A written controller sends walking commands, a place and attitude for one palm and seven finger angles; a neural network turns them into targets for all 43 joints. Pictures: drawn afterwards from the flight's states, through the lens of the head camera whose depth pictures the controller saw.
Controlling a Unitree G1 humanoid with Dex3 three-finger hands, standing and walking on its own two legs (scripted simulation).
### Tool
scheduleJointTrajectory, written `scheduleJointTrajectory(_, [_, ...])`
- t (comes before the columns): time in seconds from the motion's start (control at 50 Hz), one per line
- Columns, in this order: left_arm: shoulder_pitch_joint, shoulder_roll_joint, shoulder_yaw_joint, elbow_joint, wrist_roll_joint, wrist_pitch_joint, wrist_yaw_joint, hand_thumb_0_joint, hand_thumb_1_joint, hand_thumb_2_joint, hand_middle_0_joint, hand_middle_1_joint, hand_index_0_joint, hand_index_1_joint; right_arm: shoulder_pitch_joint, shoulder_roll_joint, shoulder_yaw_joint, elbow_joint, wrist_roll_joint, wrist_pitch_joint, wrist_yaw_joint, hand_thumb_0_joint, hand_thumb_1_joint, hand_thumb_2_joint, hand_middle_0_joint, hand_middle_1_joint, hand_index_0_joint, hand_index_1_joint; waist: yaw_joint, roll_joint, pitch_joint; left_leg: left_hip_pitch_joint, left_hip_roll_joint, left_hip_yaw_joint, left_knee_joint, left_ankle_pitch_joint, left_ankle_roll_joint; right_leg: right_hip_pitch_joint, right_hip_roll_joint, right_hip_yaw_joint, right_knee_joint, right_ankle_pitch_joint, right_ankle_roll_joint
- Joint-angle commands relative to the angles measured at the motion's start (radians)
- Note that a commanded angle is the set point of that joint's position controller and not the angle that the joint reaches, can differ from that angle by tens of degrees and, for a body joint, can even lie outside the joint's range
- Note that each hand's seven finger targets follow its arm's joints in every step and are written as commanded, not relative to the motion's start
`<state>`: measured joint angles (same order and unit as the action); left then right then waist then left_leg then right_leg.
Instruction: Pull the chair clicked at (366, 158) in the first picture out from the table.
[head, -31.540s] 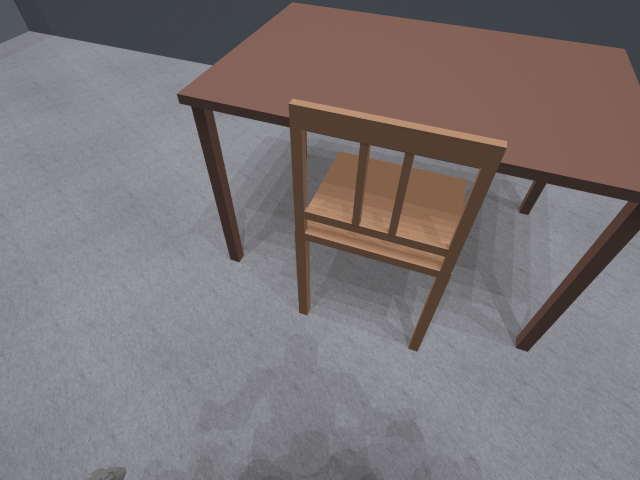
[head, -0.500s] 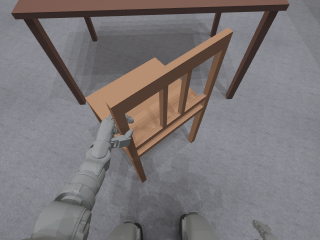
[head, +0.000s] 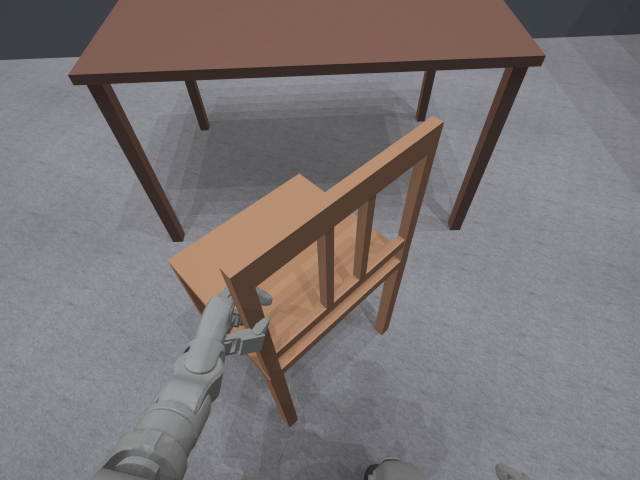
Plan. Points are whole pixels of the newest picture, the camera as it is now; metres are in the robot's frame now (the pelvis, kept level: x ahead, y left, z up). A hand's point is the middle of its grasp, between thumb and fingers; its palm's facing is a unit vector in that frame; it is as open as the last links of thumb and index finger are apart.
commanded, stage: stop walking, hand still on the chair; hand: left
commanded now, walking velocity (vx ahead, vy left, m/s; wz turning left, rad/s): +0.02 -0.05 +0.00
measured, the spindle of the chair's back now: (326, 270) +0.46 +0.00 -0.11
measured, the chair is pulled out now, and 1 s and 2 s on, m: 0.48 0.49 0.49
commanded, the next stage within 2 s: open the thumb and straighten the fingers in 0.66 s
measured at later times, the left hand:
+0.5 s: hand (250, 338) +0.31 +0.11 -0.06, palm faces -0.15 -0.97 -0.20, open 6.0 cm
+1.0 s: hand (245, 337) +0.31 +0.12 -0.05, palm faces -0.15 -0.98 -0.16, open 8.0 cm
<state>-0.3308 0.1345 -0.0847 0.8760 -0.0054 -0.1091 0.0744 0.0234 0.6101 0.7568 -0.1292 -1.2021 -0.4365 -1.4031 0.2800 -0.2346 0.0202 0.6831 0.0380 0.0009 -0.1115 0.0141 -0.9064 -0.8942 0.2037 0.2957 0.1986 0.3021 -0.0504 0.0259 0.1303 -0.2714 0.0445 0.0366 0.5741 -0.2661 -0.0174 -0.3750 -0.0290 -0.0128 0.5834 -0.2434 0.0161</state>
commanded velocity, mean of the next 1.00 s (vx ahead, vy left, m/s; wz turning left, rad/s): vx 0.00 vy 0.00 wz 0.00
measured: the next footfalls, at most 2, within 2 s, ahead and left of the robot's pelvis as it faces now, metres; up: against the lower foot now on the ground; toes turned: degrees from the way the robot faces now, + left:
none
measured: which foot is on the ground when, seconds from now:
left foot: down 0.00-1.00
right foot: down 0.00-1.00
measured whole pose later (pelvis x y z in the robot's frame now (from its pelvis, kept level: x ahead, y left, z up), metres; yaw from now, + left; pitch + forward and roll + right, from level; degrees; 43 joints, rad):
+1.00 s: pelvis +0.06 +0.01 +0.00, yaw +1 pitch +5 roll +0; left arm 0.09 0.16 -0.13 0.37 0.00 0.00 0.02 0.02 0.25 0.59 -0.23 -1.28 -0.48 -1.41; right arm 0.25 -0.24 0.01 0.60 0.05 -0.08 -0.01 0.02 -0.90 -0.89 0.21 0.30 0.20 0.30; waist -0.06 0.01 -0.03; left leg -0.34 0.03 0.02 0.61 -0.36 -0.02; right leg -0.44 -0.05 -0.03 0.61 -0.26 0.02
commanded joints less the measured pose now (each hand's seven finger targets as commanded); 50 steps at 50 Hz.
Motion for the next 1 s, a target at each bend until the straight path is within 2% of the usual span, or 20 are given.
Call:
scheduleJointTrajectory(0.0, [-0.243,0.103,0.035,-0.214,-0.003,-0.067,0.003,0.000,0.900,0.900,-0.500,-1.450,-0.500,-1.450,-0.049,-0.101,-0.035,-0.099,-0.016,-0.041,-0.003,0.000,-0.900,-0.900,0.200,0.300,0.200,0.300,0.017,-0.149,-0.243,0.043,0.014,-0.031,-0.088,-0.198,0.046,0.073,-0.100,0.154,-0.289,-0.353,-0.033])
scheduleJointTrajectory(0.04, [-0.215,0.117,0.045,-0.240,0.002,-0.070,0.008,0.000,0.900,0.900,-0.500,-1.450,-0.500,-1.450,-0.055,-0.100,-0.034,-0.085,-0.023,-0.054,-0.005,0.000,-0.900,-0.900,0.200,0.300,0.200,0.300,0.015,-0.139,-0.245,0.108,0.007,-0.025,-0.080,-0.146,0.041,0.033,-0.119,0.159,-0.321,-0.353,-0.040])
scheduleJointTrajectory(0.08, [-0.172,0.106,0.043,-0.255,0.005,-0.074,0.014,0.000,0.900,0.900,-0.500,-1.450,-0.500,-1.450,-0.066,-0.090,-0.027,-0.086,-0.026,-0.062,-0.004,0.000,-0.900,-0.900,0.200,0.300,0.200,0.300,0.021,-0.091,-0.239,0.101,0.035,-0.051,-0.145,-0.133,0.048,0.053,-0.096,0.127,-0.290,-0.304,-0.029])
scheduleJointTrajectory(0.16, [-0.100,0.092,0.036,-0.272,0.010,-0.075,0.023,0.000,0.900,0.900,-0.500,-1.450,-0.500,-1.450,-0.080,-0.092,-0.024,-0.096,-0.023,-0.067,-0.008,0.000,-0.900,-0.900,0.200,0.300,0.200,0.300,0.032,-0.070,-0.233,0.072,0.055,-0.065,-0.212,-0.083,0.053,0.114,-0.067,0.089,-0.244,-0.165,-0.018])
scheduleJointTrajectory(0.22, [-0.051,0.072,0.022,-0.300,0.012,-0.075,0.021,0.000,0.900,0.900,-0.500,-1.450,-0.500,-1.450,-0.084,-0.093,-0.028,-0.106,-0.023,-0.069,-0.007,0.000,-0.900,-0.900,0.200,0.300,0.200,0.300,0.035,-0.084,-0.269,0.106,0.063,-0.052,-0.203,0.052,0.049,0.169,-0.070,0.083,-0.206,0.022,-0.026])
scheduleJointTrajectory(0.26, [-0.026,0.076,0.018,-0.335,0.013,-0.075,0.021,0.000,0.900,0.900,-0.500,-1.450,-0.500,-1.450,-0.089,-0.094,-0.029,-0.110,-0.025,-0.072,-0.007,0.000,-0.900,-0.900,0.200,0.300,0.200,0.300,0.034,-0.031,-0.296,0.126,0.064,-0.047,-0.201,0.146,0.043,0.206,-0.069,0.070,-0.175,0.157,-0.030])
scheduleJointTrajectory(0.3, [0.008,0.071,0.011,-0.356,0.011,-0.072,0.018,0.000,0.900,0.900,-0.500,-1.450,-0.500,-1.450,-0.092,-0.096,-0.032,-0.115,-0.026,-0.069,-0.007,0.000,-0.900,-0.900,0.200,0.300,0.200,0.300,0.033,-0.077,-0.314,0.148,0.069,-0.045,-0.183,0.231,0.036,0.231,-0.076,0.068,-0.153,0.284,-0.035])
scheduleJointTrajectory(0.34, [0.036,0.066,0.001,-0.382,0.008,-0.069,0.014,0.000,0.900,0.900,-0.500,-1.450,-0.500,-1.450,-0.101,-0.095,-0.033,-0.119,-0.026,-0.067,-0.008,0.000,-0.900,-0.900,0.200,0.300,0.200,0.300,0.029,-0.052,-0.318,0.158,0.066,-0.041,-0.182,0.269,0.030,0.241,-0.084,0.064,-0.146,0.349,-0.036])
scheduleJointTrajectory(0.4, [0.070,0.058,-0.008,-0.414,0.006,-0.064,0.013,0.000,0.900,0.900,-0.500,-1.450,-0.500,-1.450,-0.106,-0.093,-0.032,-0.128,-0.028,-0.057,-0.009,0.000,-0.900,-0.900,0.200,0.300,0.200,0.300,0.029,-0.070,-0.331,0.167,0.067,-0.043,-0.180,0.297,0.025,0.258,-0.087,0.060,-0.138,0.393,-0.038])
scheduleJointTrajectory(0.44, [0.092,0.060,-0.011,-0.421,0.004,-0.059,0.013,0.000,0.900,0.900,-0.500,-1.450,-0.500,-1.450,-0.112,-0.093,-0.032,-0.129,-0.029,-0.053,-0.010,0.000,-0.900,-0.900,0.200,0.300,0.200,0.300,0.026,-0.047,-0.318,0.169,0.064,-0.041,-0.182,0.306,0.023,0.254,-0.092,0.062,-0.143,0.413,-0.040])
scheduleJointTrajectory(0.72, [0.139,0.048,-0.019,-0.481,0.003,-0.035,0.023,0.000,0.900,0.900,-0.500,-1.450,-0.500,-1.450,-0.134,-0.083,-0.022,-0.158,-0.032,-0.019,-0.009,0.000,-0.900,-0.900,0.200,0.300,0.200,0.300,0.031,-0.061,-0.305,0.153,0.064,-0.051,-0.208,0.245,0.026,0.263,-0.089,0.054,-0.176,0.314,-0.040])
scheduleJointTrajectory(0.74, [0.200,0.054,-0.017,-0.525,-0.001,-0.037,0.023,0.000,0.900,0.900,-0.500,-1.450,-0.500,-1.450,-0.138,-0.082,-0.025,-0.165,-0.031,-0.022,-0.008,0.000,-0.900,-0.900,0.200,0.300,0.200,0.300,0.035,-0.042,-0.305,0.154,0.060,-0.051,-0.210,0.243,0.027,0.269,-0.092,0.051,-0.183,0.315,-0.038])
scheduleJointTrajectory(0.76, [0.283,-0.012,-0.087,-0.405,0.003,0.016,-0.016,0.000,0.779,0.842,-0.500,-1.450,-0.500,-1.450,-0.109,-0.120,-0.039,-0.153,0.012,-0.031,0.040,0.000,-0.900,-0.900,0.200,0.300,0.200,0.300,-0.015,-0.152,-0.267,0.029,0.021,-0.015,-0.181,0.198,0.022,0.209,-0.046,-0.039,-0.127,0.258,-0.034])
scheduleJointTrajectory(0.78, [0.218,0.023,-0.053,-0.534,-0.005,0.011,-0.035,0.000,0.658,0.783,-0.500,-1.450,-0.500,-1.450,-0.125,-0.126,-0.046,-0.180,0.009,-0.045,0.062,0.000,-0.900,-0.900,0.200,0.300,0.200,0.300,0.008,-0.171,-0.293,-0.016,0.013,-0.018,-0.156,0.199,0.026,0.208,-0.039,-0.038,-0.105,0.267,-0.038])
scheduleJointTrajectory(0.82, [0.252,0.069,-0.022,-0.651,-0.003,0.007,-0.058,0.000,0.417,0.667,-0.500,-1.450,-0.500,-1.450,-0.137,-0.116,-0.055,-0.212,0.006,-0.084,0.085,0.000,-0.900,-0.900,0.200,0.300,0.200,0.300,0.029,-0.019,-0.368,-0.025,-0.009,-0.008,-0.112,0.190,0.023,0.195,-0.036,-0.023,-0.072,0.245,-0.044])
scheduleJointTrajectory(0.84, [0.300,0.073,-0.027,-0.668,-0.001,0.018,-0.062,0.000,0.296,0.608,-0.500,-1.450,-0.500,-1.450,-0.132,-0.116,-0.053,-0.217,0.008,-0.094,0.095,0.000,-0.900,-0.900,0.200,0.300,0.200,0.300,0.032,0.019,-0.355,-0.041,-0.010,-0.007,-0.102,0.186,0.018,0.182,-0.035,-0.024,-0.062,0.230,-0.050])
scheduleJointTrajectory(0.86, [0.284,0.036,-0.061,-0.687,-0.006,0.027,-0.067,0.000,0.175,0.550,-0.500,-1.450,-0.500,-1.450,-0.131,-0.111,-0.047,-0.223,0.008,-0.106,0.101,0.000,-0.900,-0.900,0.200,0.300,0.200,0.300,0.016,0.005,-0.344,-0.055,-0.013,-0.008,-0.088,0.168,0.020,0.155,-0.031,-0.032,-0.056,0.212,-0.045])
scheduleJointTrajectory(0.94, [0.313,0.075,-0.021,-0.722,-0.006,0.059,-0.074,0.000,-0.308,0.317,-0.500,-1.450,-0.500,-1.450,-0.115,-0.125,-0.053,-0.236,0.004,-0.138,0.106,0.000,-0.900,-0.900,0.200,0.300,0.200,0.300,0.017,-0.024,-0.366,-0.125,-0.018,-0.014,-0.032,0.126,0.023,0.103,-0.021,-0.034,0.000,0.176,-0.041])
scheduleJointTrajectory(0.96, [0.318,0.045,-0.048,-0.740,-0.004,0.068,-0.077,0.000,-0.429,0.258,-0.475,-1.378,-0.475,-1.378,-0.115,-0.121,-0.051,-0.246,0.004,-0.145,0.106,0.000,-0.900,-0.900,0.200,0.300,0.200,0.300,0.013,-0.011,-0.373,-0.126,-0.021,-0.010,-0.020,0.122,0.025,0.088,-0.020,-0.037,0.012,0.170,-0.038])
scheduleJointTrajectory(0.98, [0.271,0.111,0.011,-0.761,-0.004,0.074,-0.074,0.000,-0.550,0.200,-0.450,-1.305,-0.450,-1.305,-0.107,-0.132,-0.054,-0.242,0.003,-0.149,0.101,0.000,-0.900,-0.900,0.200,0.300,0.200,0.300,0.011,-0.009,-0.396,-0.134,-0.023,-0.016,-0.010,0.115,0.024,0.082,-0.018,-0.033,0.024,0.164,-0.037])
